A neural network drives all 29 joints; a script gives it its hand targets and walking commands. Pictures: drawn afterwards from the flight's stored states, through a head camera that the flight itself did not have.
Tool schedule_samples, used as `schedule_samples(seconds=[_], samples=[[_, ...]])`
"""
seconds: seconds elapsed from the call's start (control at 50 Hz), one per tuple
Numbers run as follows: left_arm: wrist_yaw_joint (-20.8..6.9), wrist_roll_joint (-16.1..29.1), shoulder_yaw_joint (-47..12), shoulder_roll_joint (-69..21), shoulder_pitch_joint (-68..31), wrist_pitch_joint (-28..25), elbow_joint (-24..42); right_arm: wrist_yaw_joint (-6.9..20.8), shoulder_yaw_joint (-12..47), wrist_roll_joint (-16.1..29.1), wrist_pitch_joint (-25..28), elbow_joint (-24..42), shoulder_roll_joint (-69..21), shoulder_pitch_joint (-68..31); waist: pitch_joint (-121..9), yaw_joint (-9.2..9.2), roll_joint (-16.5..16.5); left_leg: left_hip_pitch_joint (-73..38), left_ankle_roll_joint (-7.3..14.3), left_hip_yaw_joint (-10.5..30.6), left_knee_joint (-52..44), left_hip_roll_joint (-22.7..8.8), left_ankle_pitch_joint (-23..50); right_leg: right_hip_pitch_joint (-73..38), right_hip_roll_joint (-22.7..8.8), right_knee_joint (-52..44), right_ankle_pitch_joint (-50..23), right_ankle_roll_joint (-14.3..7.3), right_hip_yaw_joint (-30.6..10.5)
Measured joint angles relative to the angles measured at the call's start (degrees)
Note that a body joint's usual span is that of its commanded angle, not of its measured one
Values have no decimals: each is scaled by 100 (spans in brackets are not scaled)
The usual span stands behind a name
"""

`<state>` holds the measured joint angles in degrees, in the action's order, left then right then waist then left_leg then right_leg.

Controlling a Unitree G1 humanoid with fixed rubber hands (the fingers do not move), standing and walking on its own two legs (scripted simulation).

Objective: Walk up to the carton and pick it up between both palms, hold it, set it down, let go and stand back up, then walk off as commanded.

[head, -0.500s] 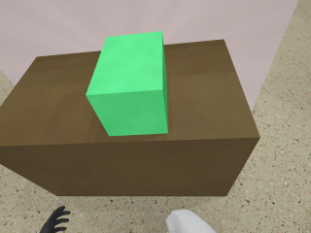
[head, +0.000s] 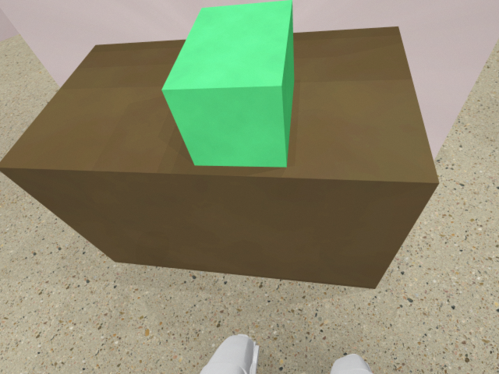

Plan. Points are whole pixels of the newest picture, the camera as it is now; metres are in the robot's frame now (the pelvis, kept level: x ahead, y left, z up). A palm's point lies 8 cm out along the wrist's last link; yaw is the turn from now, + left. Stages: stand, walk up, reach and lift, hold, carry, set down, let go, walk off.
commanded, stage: walk up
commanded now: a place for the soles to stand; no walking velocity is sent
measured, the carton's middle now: (242, 84) +0.70 +0.03 +0.05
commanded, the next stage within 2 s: none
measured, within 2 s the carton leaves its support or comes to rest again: neither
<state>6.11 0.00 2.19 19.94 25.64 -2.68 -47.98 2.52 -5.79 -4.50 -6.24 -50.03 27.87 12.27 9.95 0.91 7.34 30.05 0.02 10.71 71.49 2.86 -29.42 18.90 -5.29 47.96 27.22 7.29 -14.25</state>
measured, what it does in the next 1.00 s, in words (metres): steps to the left: left foot, then right foot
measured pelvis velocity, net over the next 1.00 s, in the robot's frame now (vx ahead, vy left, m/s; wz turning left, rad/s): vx -0.01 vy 0.12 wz -0.04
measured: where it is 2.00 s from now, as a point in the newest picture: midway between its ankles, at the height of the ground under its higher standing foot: outside the picture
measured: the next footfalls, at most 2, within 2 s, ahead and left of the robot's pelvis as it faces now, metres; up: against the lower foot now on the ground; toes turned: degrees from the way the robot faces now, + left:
left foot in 0.06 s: +0.08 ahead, +0.16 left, +0.00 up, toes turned -10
right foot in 0.58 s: +0.07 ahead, +0.03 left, +0.00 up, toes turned +6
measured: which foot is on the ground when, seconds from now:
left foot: up 0.00-0.04, down 0.06-0.62, up 0.64-0.74, down 0.76-1.00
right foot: down 0.00-0.08, up 0.10-0.56, down 0.58-0.74, up 0.76-1.00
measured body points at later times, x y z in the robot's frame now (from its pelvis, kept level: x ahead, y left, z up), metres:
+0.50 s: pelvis -0.01 +0.14 +0.06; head +0.04 +0.17 +0.50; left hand +0.02 +0.49 -0.07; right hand +0.03 -0.19 -0.04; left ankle +0.04 +0.18 -0.68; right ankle +0.01 -0.04 -0.64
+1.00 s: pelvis -0.01 +0.12 +0.04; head +0.00 +0.20 +0.48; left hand +0.08 +0.43 -0.13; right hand +0.02 -0.21 -0.03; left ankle -0.01 +0.25 -0.69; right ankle +0.03 -0.01 -0.64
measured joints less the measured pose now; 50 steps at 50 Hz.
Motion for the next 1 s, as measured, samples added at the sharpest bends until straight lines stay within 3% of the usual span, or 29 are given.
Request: schedule_samples(seconds=[0.06, 0.08, 0.1, 0.18, 0.22, 0.28, 0.36, 0.4, 0.48, 0.56, 0.58, 0.6, 0.62, 0.64, 0.66, 0.7, 0.74, 0.82, 0.92, 1.0], samples=[[17, 0, 0, 361, -49, -16, 0, 17, 1, 3, 34, 6, 7, 4, -8, 5, -126, -251, 0, 9, -1140, -48, -8, 54, -91, -63, -21, -9, 5], [33, 0, 3, 499, -85, 17, -8, 24, 2, 4, 97, 6, -35, -8, 27, -7, -253, -281, -71, -61, -1227, -11, 45, 49, -146, -35, -14, -77, -51], [68, 0, 3, 636, -95, 82, -13, 28, 2, 4, 205, 7, -130, -17, 70, -17, -442, -301, -68, -192, -1150, 42, 74, 107, -161, 179, -13, -299, -131], [185, 0, -3, 838, -378, 233, -2, 30, 2, 42, 286, -4, -481, 181, 22, 21, -785, -470, -49, -347, -1315, 37, 218, 650, 659, 2130, 151, -753, -135], [177, 1, -6, 771, -619, 202, 2, 30, 1, 42, 205, -1, -574, 230, 10, 28, -833, -657, -183, -358, -1805, 36, 457, 817, 1036, 2574, 155, -792, -141], [82, 1, -7, 642, -828, 118, 2, 30, 0, 51, 233, 4, -596, 230, -14, 25, -809, -913, -251, -375, -2625, 60, 743, 915, 1121, 2537, -101, -792, 63], [-67, 1, -6, 665, -777, 115, 0, 30, 0, 211, 404, 5, -621, 231, -88, 23, -765, -1078, -172, -375, -3477, 89, 966, 896, 1120, 2099, -313, -792, 98], [-125, 1, -6, 716, -679, 88, -1, 5, -1, 315, 461, 4, -620, 231, -99, 21, -738, -1171, -318, -381, -3961, 93, 1851, 803, 1117, 1641, -312, -792, 96], [-166, 2, -6, 709, -468, 81, -69, -34, 1, 351, 431, -1, -623, 230, -123, 13, -667, -1303, -324, -432, -4220, 241, 1969, 268, 1118, 0, -306, -745, 253], [-166, 2, -6, 621, -271, 169, -153, -46, 1, 351, 359, 1, -642, 153, -258, 18, -581, -1313, 261, -554, -4220, 424, 1924, -234, 1168, -1433, -313, -734, 775], [-185, 2, -7, 592, -224, 185, -157, -55, 0, 352, 340, 1, -646, 120, -282, 13, -584, -1311, 289, -607, -4194, 477, 1912, -372, 1173, -1734, -332, -787, 849], [-217, 2, -9, 535, -210, 204, -164, -90, -2, 351, 320, -1, -637, 91, -272, 15, -526, -1312, 176, -620, -4103, 494, 1866, -489, 1178, -1962, -705, -928, 857], [-258, 2, -8, 491, -191, 212, -165, -118, -1, 361, 313, -2, -640, 83, -264, -2, -476, -1260, -228, -622, -3847, 494, 1662, -579, 1170, -2101, -1268, -999, 856], [-280, 2, -5, 463, -182, 250, -171, -136, -1, 364, 327, -4, -657, 80, -258, -25, -457, -1136, -430, -624, -3313, 499, 1252, -620, 1164, -2091, -1674, -1032, 857], [-291, 2, -6, 410, -185, 321, -173, -149, -1, 367, 356, -3, -675, 81, -262, -33, -442, -1027, -458, -622, -2700, 492, 915, -629, 1161, -1964, -1711, -1027, 857], [-320, 2, -6, 311, -258, 448, -168, -154, 1, 384, 431, 2, -717, 153, -384, -24, -487, -1036, -209, -608, -2063, 396, 381, -576, 1107, -1717, -1477, -938, 857], [-337, 1, -6, 265, -411, 457, -160, -151, 0, 402, 546, 8, -730, 321, -630, -7, -605, -1355, 127, -530, -2558, 131, -142, -265, 1067, -1298, -1178, -874, 871], [-461, 1, -6, 341, -915, 360, -162, -197, 1, 398, 630, -193, -890, 396, -523, 19, -1045, -1444, 141, -575, -2857, 71, 712, 331, 1244, 109, -793, -872, 666], [-698, 1, -6, 617, -1005, 426, -169, -310, -1, 351, 778, -240, -993, 452, -530, 15, -1590, -1669, 94, -577, -3114, -26, 755, 673, 1211, 903, -788, -872, 659], [-786, 1, -6, 751, -972, 554, -166, -382, 0, 351, 926, -242, -967, 452, -529, 13, -1832, -1716, -33, -580, -3252, -104, 740, 743, 988, 987, -786, -872, 655]])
